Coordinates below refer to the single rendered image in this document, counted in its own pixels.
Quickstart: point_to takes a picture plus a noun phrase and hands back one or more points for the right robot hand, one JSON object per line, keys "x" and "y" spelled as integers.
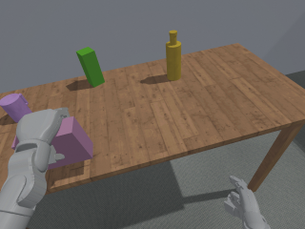
{"x": 245, "y": 201}

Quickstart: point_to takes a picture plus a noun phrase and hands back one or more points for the left robot forearm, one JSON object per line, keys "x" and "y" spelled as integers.
{"x": 26, "y": 183}

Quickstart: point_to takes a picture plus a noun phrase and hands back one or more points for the sponge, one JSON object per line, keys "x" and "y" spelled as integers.
{"x": 71, "y": 141}

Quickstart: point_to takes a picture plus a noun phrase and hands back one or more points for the left robot hand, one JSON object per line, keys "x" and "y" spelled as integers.
{"x": 42, "y": 125}

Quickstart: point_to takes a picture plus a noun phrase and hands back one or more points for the table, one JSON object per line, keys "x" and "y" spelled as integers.
{"x": 138, "y": 117}

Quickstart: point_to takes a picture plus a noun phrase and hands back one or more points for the right robot forearm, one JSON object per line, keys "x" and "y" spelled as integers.
{"x": 254, "y": 220}

